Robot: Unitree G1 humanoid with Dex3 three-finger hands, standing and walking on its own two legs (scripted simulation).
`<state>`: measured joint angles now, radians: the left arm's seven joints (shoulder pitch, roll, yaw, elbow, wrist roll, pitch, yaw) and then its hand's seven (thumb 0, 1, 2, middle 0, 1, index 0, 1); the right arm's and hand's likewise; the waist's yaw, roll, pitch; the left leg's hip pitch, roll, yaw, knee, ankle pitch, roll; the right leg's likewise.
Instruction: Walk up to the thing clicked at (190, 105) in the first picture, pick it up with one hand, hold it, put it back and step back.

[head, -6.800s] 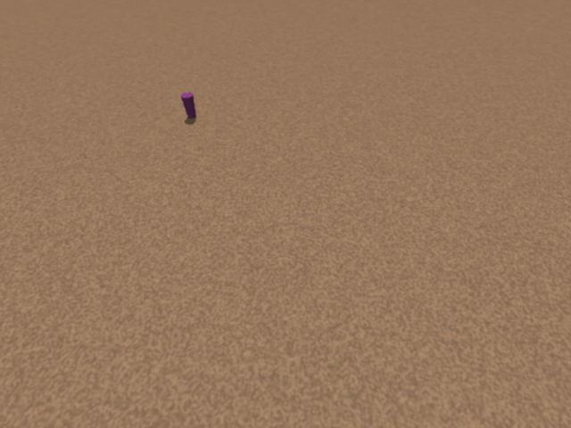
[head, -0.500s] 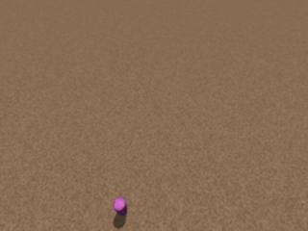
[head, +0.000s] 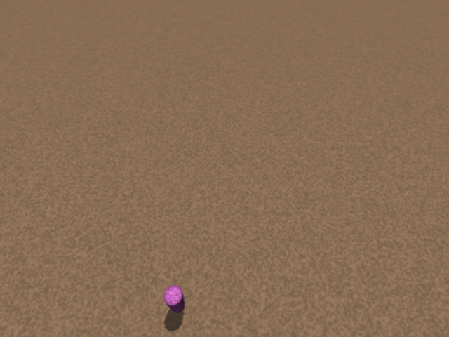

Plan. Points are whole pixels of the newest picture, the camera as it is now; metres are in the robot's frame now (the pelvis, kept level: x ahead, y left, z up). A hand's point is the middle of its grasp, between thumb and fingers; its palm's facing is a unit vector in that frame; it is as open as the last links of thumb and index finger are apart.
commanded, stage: stand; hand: left
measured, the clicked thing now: (175, 300) +0.38 +0.22 -0.71
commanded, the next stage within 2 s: go down in 1.84 s
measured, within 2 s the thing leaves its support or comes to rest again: neither
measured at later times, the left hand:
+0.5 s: hand out of the picture +0.08 +0.25 -0.16, palm faces -0.01 -0.94 -0.33, open 7.4 cm
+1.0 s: hand out of the picture +0.07 +0.25 -0.16, palm faces -0.02 -0.94 -0.33, open 7.4 cm
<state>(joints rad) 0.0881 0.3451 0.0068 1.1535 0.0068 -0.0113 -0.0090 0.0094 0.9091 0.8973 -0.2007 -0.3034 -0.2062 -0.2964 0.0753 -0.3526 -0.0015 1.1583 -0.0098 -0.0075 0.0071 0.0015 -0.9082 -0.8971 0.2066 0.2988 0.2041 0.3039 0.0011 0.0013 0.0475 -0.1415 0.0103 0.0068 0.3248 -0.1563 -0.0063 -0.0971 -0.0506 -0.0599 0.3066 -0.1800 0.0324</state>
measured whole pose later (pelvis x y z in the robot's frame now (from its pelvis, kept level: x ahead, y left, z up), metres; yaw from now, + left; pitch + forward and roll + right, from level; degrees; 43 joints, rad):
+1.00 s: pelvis +0.01 +0.00 +0.00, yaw +0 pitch -2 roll +0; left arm 0.12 0.35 0.00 1.14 0.01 -0.01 -0.01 0.01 0.91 0.90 -0.20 -0.30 -0.21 -0.30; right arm 0.10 -0.35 0.00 1.15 -0.01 -0.01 0.01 0.00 -0.91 -0.90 0.21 0.30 0.20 0.30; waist 0.01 0.00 0.04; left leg -0.12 0.01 0.01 0.32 -0.16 -0.01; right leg -0.08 -0.05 -0.06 0.29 -0.18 0.03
